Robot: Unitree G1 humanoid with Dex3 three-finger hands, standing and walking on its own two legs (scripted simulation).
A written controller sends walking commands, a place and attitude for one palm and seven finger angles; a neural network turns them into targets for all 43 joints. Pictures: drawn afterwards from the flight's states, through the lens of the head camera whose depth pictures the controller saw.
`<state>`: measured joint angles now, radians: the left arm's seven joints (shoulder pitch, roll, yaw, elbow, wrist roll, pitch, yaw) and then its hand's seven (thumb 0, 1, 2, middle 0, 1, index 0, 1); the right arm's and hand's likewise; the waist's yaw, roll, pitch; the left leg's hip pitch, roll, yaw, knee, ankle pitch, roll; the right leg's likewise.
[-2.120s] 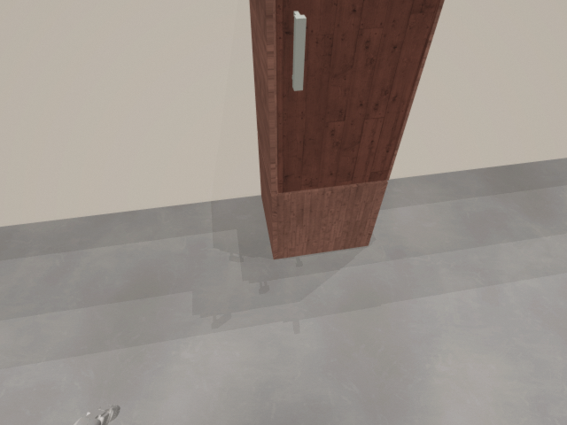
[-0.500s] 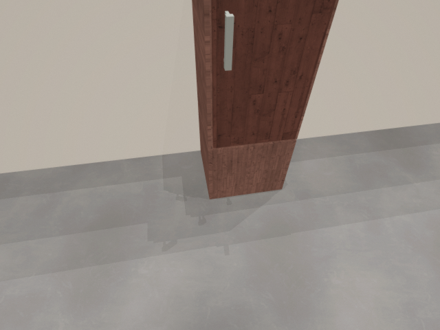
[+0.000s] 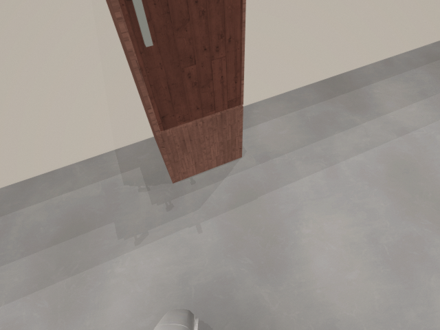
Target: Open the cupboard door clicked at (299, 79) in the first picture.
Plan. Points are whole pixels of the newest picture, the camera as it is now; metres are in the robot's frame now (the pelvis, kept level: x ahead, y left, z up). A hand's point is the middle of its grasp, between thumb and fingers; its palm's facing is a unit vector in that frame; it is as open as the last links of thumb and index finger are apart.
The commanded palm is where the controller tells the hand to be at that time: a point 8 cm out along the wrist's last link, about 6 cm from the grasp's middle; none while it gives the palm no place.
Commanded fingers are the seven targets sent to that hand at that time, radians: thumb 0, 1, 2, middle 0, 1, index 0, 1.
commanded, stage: walk to a spot facing it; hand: left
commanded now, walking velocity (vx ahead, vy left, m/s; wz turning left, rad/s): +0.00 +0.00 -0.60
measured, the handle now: (139, 14) +0.88 +0.31 +0.14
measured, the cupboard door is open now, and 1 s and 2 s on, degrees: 0 0 0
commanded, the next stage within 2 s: turn to face it in 1.92 s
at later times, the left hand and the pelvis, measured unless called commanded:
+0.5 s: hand out of the picture +0.08 +0.26 -0.17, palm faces -0.21 -0.95 -0.22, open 7.4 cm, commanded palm none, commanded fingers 0.00 0.90 0.90 -0.20 -0.30 -0.20 -0.30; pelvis -0.03 +0.07 +0.01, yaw -17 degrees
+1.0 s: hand (191, 306) +0.18 +0.09 -0.15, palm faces -0.64 -0.74 -0.21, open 7.4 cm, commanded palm none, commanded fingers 0.00 0.90 0.90 -0.20 -0.30 -0.20 -0.30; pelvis -0.03 +0.02 -0.01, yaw -38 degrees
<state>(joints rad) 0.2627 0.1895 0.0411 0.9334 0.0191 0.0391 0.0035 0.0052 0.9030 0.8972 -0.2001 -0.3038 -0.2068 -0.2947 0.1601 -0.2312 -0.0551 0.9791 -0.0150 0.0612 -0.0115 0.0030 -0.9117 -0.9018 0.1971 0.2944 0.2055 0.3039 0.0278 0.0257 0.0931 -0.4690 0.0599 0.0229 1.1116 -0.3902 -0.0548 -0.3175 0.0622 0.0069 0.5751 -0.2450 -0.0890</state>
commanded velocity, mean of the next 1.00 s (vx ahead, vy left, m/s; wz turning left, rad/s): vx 0.10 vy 0.00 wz -0.59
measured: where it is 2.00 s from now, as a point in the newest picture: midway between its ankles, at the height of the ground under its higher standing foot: (293, 328)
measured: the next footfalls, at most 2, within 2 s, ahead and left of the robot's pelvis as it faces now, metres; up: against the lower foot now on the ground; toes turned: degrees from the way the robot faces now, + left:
left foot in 0.42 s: +0.02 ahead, +0.15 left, +0.00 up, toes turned -16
right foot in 0.98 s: -0.07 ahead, -0.09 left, +0.00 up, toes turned -45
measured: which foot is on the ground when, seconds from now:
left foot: up 0.00-0.40, down 0.42-0.98, up 1.00-1.00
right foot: down 0.00-0.42, up 0.44-0.96, down 0.98-1.00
